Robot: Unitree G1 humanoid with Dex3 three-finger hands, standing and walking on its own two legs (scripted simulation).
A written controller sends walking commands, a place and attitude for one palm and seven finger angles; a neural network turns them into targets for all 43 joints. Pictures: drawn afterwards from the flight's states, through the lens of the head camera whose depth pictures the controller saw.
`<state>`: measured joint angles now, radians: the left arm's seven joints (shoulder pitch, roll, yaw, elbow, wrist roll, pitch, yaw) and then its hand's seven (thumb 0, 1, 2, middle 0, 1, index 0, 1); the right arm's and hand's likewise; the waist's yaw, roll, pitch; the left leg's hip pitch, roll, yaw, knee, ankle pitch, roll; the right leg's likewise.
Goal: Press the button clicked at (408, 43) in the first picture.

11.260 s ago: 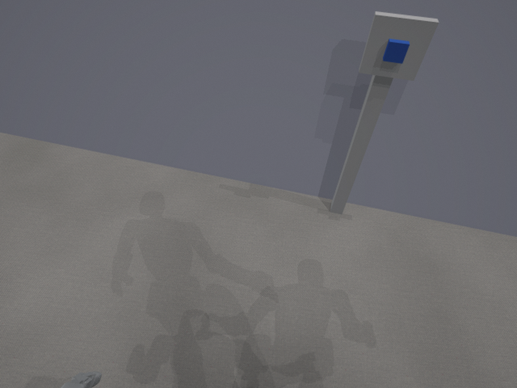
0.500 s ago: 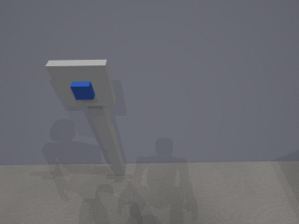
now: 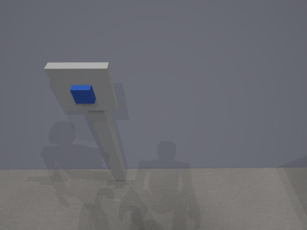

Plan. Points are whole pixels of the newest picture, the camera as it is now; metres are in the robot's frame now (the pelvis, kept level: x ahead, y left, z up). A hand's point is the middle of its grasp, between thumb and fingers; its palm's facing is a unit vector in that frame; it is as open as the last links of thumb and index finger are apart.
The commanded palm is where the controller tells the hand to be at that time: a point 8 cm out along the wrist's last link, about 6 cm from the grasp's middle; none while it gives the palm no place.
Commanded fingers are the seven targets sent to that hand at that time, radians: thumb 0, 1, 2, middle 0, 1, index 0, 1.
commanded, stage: look again from close up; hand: left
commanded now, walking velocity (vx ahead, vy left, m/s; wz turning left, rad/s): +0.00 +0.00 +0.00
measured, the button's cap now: (83, 93) +0.47 +0.25 +0.08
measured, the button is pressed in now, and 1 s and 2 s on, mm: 0 0 0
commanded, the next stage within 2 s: raise the hand and make a fist in 0.08 s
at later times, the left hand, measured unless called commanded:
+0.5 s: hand (88, 207) +0.17 +0.17 +0.00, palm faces +0.03 -1.00 +0.03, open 6.1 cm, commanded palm +0.11 +0.24 -0.04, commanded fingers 0.00 0.90 0.90 -0.67 -0.81 -0.67 -0.81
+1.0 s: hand (70, 215) +0.15 +0.21 -0.01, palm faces +0.06 -1.00 -0.04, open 3.1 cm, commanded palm +0.11 +0.26 +0.01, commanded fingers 0.00 0.90 0.90 -1.30 -1.50 -1.30 -1.50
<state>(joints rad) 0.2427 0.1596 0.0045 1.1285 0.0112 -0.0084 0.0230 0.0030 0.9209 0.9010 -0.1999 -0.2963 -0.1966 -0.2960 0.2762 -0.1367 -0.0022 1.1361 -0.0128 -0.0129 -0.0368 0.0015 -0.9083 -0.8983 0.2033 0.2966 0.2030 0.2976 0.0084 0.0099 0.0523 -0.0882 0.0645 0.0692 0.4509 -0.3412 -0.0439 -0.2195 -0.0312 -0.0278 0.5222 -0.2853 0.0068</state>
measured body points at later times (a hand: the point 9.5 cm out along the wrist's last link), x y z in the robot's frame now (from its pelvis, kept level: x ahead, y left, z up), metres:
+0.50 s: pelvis -0.05 +0.01 -0.05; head -0.02 +0.02 +0.40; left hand +0.16 +0.22 +0.00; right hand +0.17 -0.25 -0.09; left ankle -0.06 +0.14 -0.74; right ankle +0.00 -0.12 -0.74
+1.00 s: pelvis -0.06 +0.02 -0.06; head -0.01 +0.03 +0.38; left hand +0.14 +0.26 +0.00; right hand +0.11 -0.19 -0.15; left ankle -0.06 +0.14 -0.74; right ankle +0.00 -0.12 -0.74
